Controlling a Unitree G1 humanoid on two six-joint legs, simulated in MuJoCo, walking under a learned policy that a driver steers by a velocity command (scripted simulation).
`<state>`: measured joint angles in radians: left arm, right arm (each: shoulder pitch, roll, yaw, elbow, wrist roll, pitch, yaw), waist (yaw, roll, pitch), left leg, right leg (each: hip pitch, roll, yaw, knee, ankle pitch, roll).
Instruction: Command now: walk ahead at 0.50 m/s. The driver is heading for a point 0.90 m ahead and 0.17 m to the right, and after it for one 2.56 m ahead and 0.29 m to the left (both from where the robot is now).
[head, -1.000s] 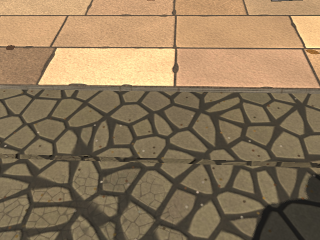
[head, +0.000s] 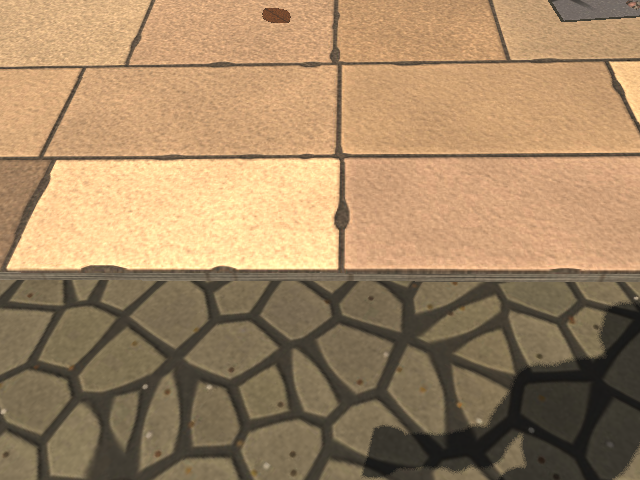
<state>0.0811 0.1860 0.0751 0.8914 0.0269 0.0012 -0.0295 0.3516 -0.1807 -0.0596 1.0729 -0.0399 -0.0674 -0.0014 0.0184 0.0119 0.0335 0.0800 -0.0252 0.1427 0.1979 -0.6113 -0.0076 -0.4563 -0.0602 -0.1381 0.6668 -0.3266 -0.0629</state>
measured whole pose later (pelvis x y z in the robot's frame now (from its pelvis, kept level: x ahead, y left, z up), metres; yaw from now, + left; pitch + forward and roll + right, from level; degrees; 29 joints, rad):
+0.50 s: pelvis +0.29 +0.00 +0.01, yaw +0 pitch +1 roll +0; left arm 0.50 0.13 0.03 1.08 0.03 -0.10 0.01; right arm -0.01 -0.17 -0.02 0.85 -0.02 -0.03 0.03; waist 0.05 0.02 0.07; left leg -0.63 0.03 0.15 0.72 -0.19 0.10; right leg 0.21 0.02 -0.10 0.15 -0.37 -0.03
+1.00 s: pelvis +0.59 +0.01 +0.05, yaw -10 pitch -1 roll +1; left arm 0.08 0.19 0.06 0.85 0.03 0.01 -0.06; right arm 0.37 -0.18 -0.06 1.01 -0.04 -0.11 -0.03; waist -0.01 0.00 0.07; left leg 0.13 -0.01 0.37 0.26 -0.37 0.01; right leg -0.57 -0.06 -0.13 0.69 -0.10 -0.12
